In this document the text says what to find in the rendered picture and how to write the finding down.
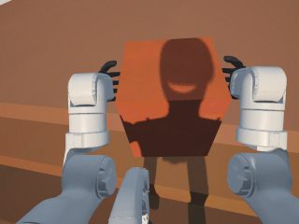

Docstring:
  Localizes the left robot forearm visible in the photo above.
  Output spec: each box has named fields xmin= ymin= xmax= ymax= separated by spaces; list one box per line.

xmin=61 ymin=72 xmax=114 ymax=188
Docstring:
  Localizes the left robot thigh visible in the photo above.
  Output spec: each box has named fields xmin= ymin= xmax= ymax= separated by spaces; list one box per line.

xmin=108 ymin=167 xmax=150 ymax=224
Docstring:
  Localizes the right robot hand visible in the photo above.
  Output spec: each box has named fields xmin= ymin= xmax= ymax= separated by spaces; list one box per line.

xmin=221 ymin=56 xmax=246 ymax=100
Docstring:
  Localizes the carton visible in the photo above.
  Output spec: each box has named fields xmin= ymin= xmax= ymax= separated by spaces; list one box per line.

xmin=115 ymin=36 xmax=232 ymax=158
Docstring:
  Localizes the left robot hand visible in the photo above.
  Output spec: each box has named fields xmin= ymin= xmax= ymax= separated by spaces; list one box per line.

xmin=98 ymin=61 xmax=121 ymax=102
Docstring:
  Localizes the left robot upper arm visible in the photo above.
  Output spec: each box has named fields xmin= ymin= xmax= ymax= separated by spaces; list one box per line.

xmin=16 ymin=155 xmax=117 ymax=224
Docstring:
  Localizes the robot left shin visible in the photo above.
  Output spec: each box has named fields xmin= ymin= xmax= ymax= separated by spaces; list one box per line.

xmin=126 ymin=172 xmax=150 ymax=224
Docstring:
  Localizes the right robot forearm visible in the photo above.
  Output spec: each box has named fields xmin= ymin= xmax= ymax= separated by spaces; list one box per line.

xmin=230 ymin=66 xmax=292 ymax=178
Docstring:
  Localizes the right robot upper arm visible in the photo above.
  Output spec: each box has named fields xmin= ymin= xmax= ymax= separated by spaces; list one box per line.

xmin=226 ymin=152 xmax=299 ymax=224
